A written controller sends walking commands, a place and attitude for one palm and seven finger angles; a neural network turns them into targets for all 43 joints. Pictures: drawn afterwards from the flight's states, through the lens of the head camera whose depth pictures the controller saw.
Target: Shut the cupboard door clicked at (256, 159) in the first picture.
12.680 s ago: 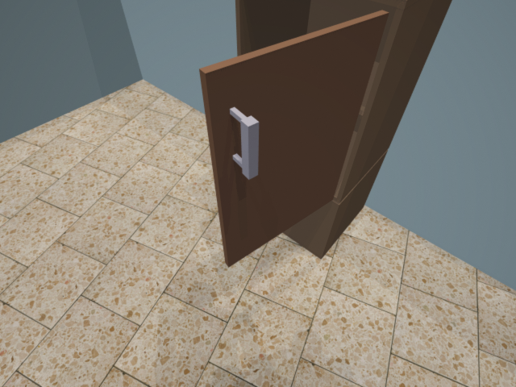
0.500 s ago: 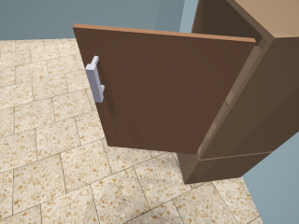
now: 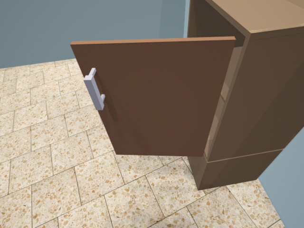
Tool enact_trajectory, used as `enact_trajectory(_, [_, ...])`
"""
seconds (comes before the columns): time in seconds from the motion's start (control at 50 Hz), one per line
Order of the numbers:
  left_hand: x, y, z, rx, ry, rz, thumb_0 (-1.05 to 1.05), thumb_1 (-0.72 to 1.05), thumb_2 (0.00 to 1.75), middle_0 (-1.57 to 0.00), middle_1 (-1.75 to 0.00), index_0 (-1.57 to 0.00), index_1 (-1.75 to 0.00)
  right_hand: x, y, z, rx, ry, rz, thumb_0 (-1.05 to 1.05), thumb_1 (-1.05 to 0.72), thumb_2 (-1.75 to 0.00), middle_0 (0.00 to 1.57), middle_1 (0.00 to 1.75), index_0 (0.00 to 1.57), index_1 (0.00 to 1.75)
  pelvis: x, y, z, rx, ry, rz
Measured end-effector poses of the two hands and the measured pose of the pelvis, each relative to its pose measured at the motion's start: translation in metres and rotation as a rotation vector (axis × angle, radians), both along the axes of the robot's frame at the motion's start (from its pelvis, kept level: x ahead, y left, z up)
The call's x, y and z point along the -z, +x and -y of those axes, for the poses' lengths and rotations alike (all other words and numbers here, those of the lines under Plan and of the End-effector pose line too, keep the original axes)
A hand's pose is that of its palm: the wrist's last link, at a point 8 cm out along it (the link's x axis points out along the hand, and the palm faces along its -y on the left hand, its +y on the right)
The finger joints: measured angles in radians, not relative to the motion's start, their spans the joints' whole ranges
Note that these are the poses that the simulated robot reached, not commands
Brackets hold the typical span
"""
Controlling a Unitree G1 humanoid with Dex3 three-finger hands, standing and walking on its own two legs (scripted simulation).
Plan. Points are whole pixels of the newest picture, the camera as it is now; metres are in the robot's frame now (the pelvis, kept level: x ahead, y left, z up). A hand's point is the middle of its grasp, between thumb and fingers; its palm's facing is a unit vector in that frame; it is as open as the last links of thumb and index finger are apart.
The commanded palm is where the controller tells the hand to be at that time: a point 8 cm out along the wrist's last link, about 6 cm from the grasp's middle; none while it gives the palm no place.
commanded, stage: come to a stop and stand still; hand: left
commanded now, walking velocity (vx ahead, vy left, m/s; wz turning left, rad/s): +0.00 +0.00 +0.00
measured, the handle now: (96, 89) +0.48 +0.20 +0.11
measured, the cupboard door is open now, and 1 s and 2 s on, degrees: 78 78 78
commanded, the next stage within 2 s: look again from close up in 0.54 s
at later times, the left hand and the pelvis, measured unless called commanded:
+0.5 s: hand out of the picture +0.07 +0.15 -0.16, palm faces +0.02 -0.97 -0.23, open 7.3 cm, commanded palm none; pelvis +0.02 -0.03 +0.00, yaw +1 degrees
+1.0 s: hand out of the picture +0.04 +0.16 -0.17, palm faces +0.05 -0.98 -0.22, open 7.3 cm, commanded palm none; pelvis +0.03 -0.02 +0.00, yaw +1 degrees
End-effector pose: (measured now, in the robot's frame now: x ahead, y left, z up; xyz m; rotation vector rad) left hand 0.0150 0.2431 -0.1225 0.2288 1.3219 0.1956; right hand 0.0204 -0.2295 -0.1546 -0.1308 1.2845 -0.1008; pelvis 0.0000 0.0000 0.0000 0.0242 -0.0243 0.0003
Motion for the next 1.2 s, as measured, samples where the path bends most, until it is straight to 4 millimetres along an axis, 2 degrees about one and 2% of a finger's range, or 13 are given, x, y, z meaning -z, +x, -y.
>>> enact_trajectory(0.1, [-0.001,-0.001,0.005,-0.009,0.005,-0.024,0.01,0.91,0.9,-0.2,-0.3,-0.2,-0.3,0.001,-0.011,0.011,-0.002,-0.008,-0.06,0.0,-0.91,-0.9,0.2,0.3,0.2,0.3,-0.001,0.004,0.008,-0.008,-0.001,-0.004])
enact_trajectory(0.24, [0.002,0.014,0.019,-0.004,-0.013,-0.013,0.01,0.91,0.9,-0.2,-0.3,-0.2,-0.3,-0.001,-0.019,0.021,0.003,-0.018,-0.123,0.0,-0.91,-0.9,0.2,0.3,0.2,0.3,-0.002,0.011,0.017,-0.016,-0.003,-0.007])
enact_trajectory(0.4, [0.006,0.038,0.036,0.006,-0.042,0.025,0.01,0.91,0.9,-0.2,-0.3,-0.2,-0.3,-0.003,-0.017,0.022,0.007,-0.015,-0.139,0.0,-0.91,-0.9,0.2,0.3,0.2,0.3,-0.003,0.017,0.025,-0.02,-0.006,-0.008])
enact_trajectory(0.52, [0.007,0.046,0.041,0.003,-0.047,0.038,0.01,0.91,0.9,-0.2,-0.3,-0.2,-0.3,-0.003,-0.011,0.018,0.009,-0.002,-0.137,0.0,-0.91,-0.9,0.2,0.3,0.2,0.3,-0.003,0.021,0.028,-0.022,-0.01,-0.012])
enact_trajectory(0.64, [0.008,0.044,0.041,-0.009,-0.049,0.024,0.01,0.92,0.9,-0.2,-0.3,-0.2,-0.3,-0.004,-0.006,0.014,0.01,0.004,-0.137,0.0,-0.91,-0.9,0.2,0.3,0.2,0.3,-0.004,0.025,0.029,-0.023,-0.014,-0.015])
enact_trajectory(0.94, [0.013,0.022,0.038,-0.045,-0.061,-0.046,0.01,0.92,0.9,-0.2,-0.3,-0.2,-0.3,-0.006,-0.004,0.008,0.01,-0.009,-0.158,0.0,-0.91,-0.9,0.2,0.3,0.2,0.3,-0.004,0.031,0.024,-0.024,-0.019,-0.017])
enact_trajectory(1.2, [0.015,0.022,0.032,-0.047,-0.067,-0.048,0.01,0.92,0.9,-0.2,-0.3,-0.2,-0.3,-0.007,-0.001,0.0,0.009,-0.012,-0.154,0.0,-0.91,-0.9,0.2,0.3,0.2,0.3,-0.004,0.033,0.017,-0.023,-0.02,-0.013])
